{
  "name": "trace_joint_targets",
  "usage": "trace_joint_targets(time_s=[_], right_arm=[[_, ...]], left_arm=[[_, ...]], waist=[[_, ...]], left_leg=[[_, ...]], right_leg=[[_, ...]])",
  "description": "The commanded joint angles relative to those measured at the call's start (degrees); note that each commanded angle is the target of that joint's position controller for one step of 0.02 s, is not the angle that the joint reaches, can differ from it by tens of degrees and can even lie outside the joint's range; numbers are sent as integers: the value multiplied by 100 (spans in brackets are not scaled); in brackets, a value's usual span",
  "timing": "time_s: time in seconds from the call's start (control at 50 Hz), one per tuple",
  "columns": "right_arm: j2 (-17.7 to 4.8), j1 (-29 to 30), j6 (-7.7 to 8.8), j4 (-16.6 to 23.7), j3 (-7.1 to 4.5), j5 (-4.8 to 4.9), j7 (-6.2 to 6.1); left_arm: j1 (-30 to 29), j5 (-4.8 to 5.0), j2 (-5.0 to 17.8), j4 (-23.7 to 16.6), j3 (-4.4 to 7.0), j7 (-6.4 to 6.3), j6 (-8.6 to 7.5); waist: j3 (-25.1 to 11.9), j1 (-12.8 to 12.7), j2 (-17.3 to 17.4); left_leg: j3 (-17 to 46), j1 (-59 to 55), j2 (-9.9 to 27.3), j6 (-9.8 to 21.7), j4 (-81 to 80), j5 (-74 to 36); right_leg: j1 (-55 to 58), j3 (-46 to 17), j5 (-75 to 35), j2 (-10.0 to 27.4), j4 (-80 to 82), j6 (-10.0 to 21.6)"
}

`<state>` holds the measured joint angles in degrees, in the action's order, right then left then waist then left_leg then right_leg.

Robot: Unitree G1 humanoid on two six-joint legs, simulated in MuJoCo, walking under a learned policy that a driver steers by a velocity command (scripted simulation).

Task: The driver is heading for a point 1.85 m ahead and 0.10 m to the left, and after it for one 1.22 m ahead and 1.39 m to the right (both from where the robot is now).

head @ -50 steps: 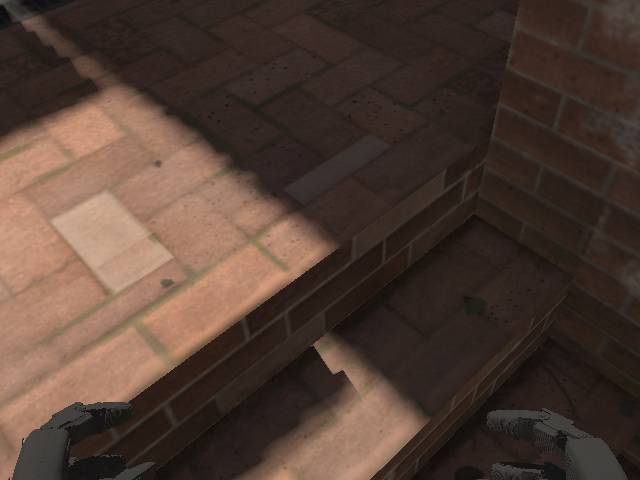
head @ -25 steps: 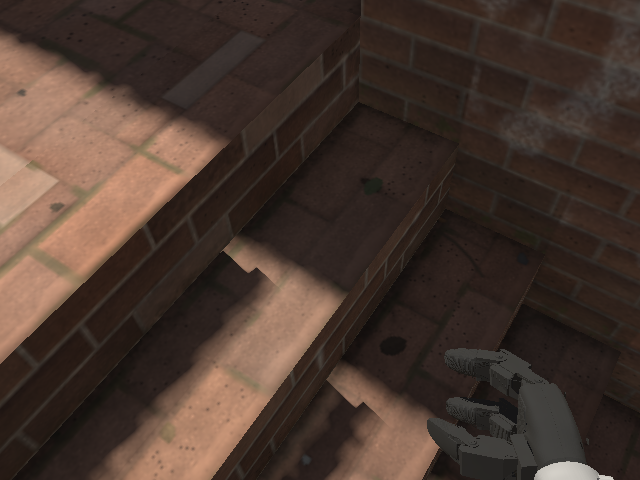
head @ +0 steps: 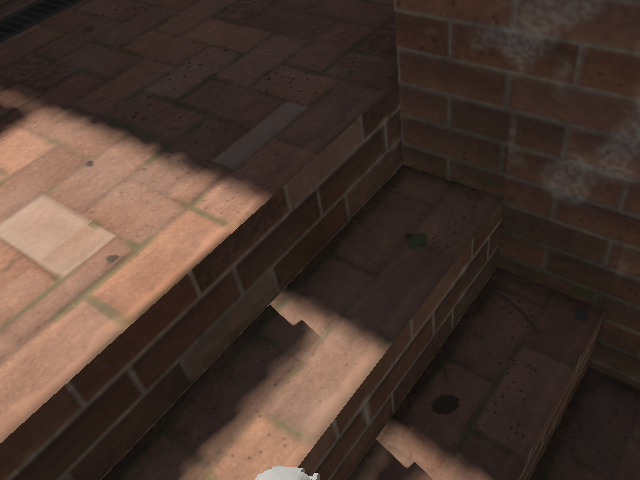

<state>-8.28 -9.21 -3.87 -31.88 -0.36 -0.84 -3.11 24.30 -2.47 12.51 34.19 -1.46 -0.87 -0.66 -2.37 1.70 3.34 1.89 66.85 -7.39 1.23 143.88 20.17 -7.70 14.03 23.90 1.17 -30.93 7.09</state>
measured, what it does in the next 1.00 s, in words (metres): climbs: left foot 0.21 m higher, then right foot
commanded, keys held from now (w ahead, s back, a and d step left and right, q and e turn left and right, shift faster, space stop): w+q+shift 0.30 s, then w+e+shift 0.70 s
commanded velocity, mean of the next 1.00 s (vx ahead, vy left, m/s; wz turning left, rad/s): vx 0.88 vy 0.09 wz -0.02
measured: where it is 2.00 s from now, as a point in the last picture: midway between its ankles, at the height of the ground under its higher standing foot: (280, 295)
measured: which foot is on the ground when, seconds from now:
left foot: up 0.00-0.32, down 0.34-0.78, up 0.80-1.00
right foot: down 0.00-0.34, up 0.36-0.76, down 0.78-1.00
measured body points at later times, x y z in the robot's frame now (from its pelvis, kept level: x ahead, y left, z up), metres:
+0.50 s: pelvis +0.14 +0.02 +0.10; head +0.12 +0.00 +0.55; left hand +0.24 +0.29 +0.03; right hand +0.38 -0.14 +0.01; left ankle +0.12 +0.11 -0.53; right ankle +0.12 -0.12 -0.44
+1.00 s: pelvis +0.41 -0.02 +0.20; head +0.42 -0.07 +0.65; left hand +0.35 +0.23 +0.09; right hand +0.67 -0.17 +0.15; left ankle +0.41 +0.11 -0.06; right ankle +0.44 -0.09 -0.53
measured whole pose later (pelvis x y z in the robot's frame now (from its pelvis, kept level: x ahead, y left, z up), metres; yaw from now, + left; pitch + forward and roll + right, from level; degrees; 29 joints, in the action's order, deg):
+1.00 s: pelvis +0.41 -0.02 +0.20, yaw -3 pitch +0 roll +1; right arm -4.8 -0.1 1.8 -27.6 1.6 -2.3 0.3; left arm 30.3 -4.5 7.8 50.3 2.7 -3.5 0.0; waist 1.2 -3.9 6.5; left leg 1.8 67.8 -1.6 5.1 152.2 8.3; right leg -18.7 -5.8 13.4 -6.4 -33.2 3.9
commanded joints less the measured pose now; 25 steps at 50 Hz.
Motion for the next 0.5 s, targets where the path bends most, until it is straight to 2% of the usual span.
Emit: trace_joint_targets(time_s=[0.02,0.04,0.06,0.08,0.1,0.12,0.14,0.16,0.18,0.2,0.22,0.24,0.26,0.28,0.3,0.32,0.34,0.36,0.38,0.4,0.42,0.44,0.46,0.48,0.5], right_arm=[[187,894,114,695,114,24,130],[230,1020,123,687,108,64,157],[378,955,132,542,147,140,98],[420,1000,124,574,171,115,40],[36,1341,127,498,47,48,12],[72,1482,134,542,58,63,-17],[-69,1526,131,536,51,36,-39],[-140,1759,162,583,19,97,-18],[-99,1577,192,513,88,54,-2],[9,1871,230,591,102,56,-29],[74,2203,300,791,137,23,-140],[-48,1675,329,658,146,12,-150],[-148,1000,287,363,101,122,-180],[-346,835,168,279,15,207,-184],[-278,475,79,227,55,195,-107],[-505,-133,147,64,-30,179,-67],[-885,-774,226,-272,-227,146,46],[-1006,-366,244,-461,-224,23,15],[-1252,827,290,0,-270,60,-167],[-1117,1112,351,-6,-241,86,-276],[-805,863,353,-226,-135,-45,-227],[-575,898,417,-286,-61,-141,-138],[-337,990,489,-415,29,-172,-67],[-300,818,566,-544,25,-195,-48],[-516,433,676,-717,-68,-241,-57]], left_arm=[[216,-3,805,-99,327,79,-157],[311,-24,924,17,383,115,-148],[451,-30,750,204,332,74,-155],[806,-36,846,310,384,54,-149],[1022,-53,642,331,379,87,-97],[1178,-159,713,418,408,85,-115],[1089,-192,736,407,426,100,-109],[758,-172,632,377,402,94,-131],[353,-179,856,425,429,96,-176],[206,-217,874,621,454,-5,-240],[129,-141,1006,652,463,-20,-332],[-293,31,976,685,408,1,-412],[-753,148,1074,578,379,-50,-470],[-655,310,1555,559,503,-153,-453],[-436,239,1785,533,612,-159,-369],[-466,287,1614,425,598,-256,-188],[-469,338,1388,288,544,-216,-154],[-1145,54,514,129,292,85,-162],[-2116,-46,221,-383,195,300,-146],[-1691,-120,178,-425,182,424,-85],[-1514,-187,267,-313,195,364,-110],[-1361,-181,163,-242,190,305,-64],[-921,-138,156,12,223,234,32],[-644,-93,177,228,260,215,80],[-656,-128,157,212,309,174,83]], waist=[[524,49,-549],[659,-56,-607],[573,-144,-659],[405,-256,-681],[434,-392,-599],[305,-404,-733],[294,-322,-772],[404,-214,-969],[357,57,-684],[678,142,-556],[649,218,-505],[600,643,-358],[21,933,-579],[-363,900,-1177],[-480,815,-1893],[-547,999,-1958],[-582,1175,-1226],[-806,953,1145],[-579,367,1485],[-326,-73,1141],[51,-68,555],[407,-225,220],[546,-491,21],[485,-506,-172],[444,-403,-53]], left_leg=[[94,1522,154,102,132,-112],[-60,1725,176,36,128,-59],[-77,1970,201,64,441,-154],[-157,2221,253,91,795,159],[-186,2450,319,129,488,192],[-141,2562,327,184,491,288],[-337,2240,388,234,-200,428],[-187,1891,433,361,-475,573],[-351,1243,454,385,-856,755],[-699,819,525,531,-1748,463],[-648,349,739,664,-2151,751],[-933,-859,676,812,-3414,1184],[-1642,-2604,70,958,-3969,1384],[-1593,-3067,-309,1072,-4283,2677],[-1521,-2713,-460,1246,-4832,3835],[-970,-3138,-667,1536,-5636,4271],[43,-4967,-636,2088,-6989,2941],[2073,-5310,28,2395,-9269,1589],[4336,-3386,411,2219,-11348,2421],[4266,-2791,823,1980,-11380,3060],[3888,-2403,1124,1857,-11217,3214],[3056,-2004,1180,1587,-10820,2574],[2458,-1639,1249,1327,-10521,2286],[2040,-1768,1314,1249,-10259,2050],[2106,-2371,1485,1267,-10559,2125]], right_leg=[[554,-1318,-1417,1582,1232,-996],[640,-1200,-1960,1649,1243,-924],[926,-1125,-2206,1625,1034,-883],[1389,-1147,-2791,1788,1027,-870],[1728,-966,-3880,1751,853,-916],[1898,-922,-4146,1799,847,-842],[1708,-661,-4122,1740,1101,-837],[1219,-591,-3518,1656,1402,-798],[669,-404,-3256,1604,1657,-802],[171,-45,-2806,1332,2155,-753],[96,94,-3524,1512,2471,-576],[-150,923,-5989,1378,2352,-813],[-600,1239,-9885,1219,1744,-822],[-245,1207,-12254,1413,981,-784],[562,1022,-14035,1844,140,-761],[359,613,-14526,1919,-1131,-691],[-1756,329,-12190,1299,-3176,-778],[-3433,-181,-1619,-39,-5883,-632],[-3001,-1608,-1481,-547,-7056,-694],[-3053,-1848,-1490,-511,-7358,-693],[-3237,-1933,-1183,-476,-7232,-591],[-3202,-1985,-945,-472,-7021,-685],[-2986,-1763,-758,-398,-6670,-755],[-2870,-1559,-837,-406,-6473,-720],[-3244,-1468,-536,-416,-6460,-608]])
Next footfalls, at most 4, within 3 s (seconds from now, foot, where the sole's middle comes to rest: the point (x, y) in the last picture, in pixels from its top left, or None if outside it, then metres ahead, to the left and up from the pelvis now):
0.34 left None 0.16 0.13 -0.56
0.78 right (429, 479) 0.48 -0.09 -0.56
1.28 left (311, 341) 0.64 0.08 -0.36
1.72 right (363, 271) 0.79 -0.02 -0.36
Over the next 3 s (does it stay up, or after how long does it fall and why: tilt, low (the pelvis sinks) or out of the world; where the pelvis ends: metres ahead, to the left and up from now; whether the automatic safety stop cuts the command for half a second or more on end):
stays up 1.34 0.31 0.60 its command is cut before an obstacle after 0.8 s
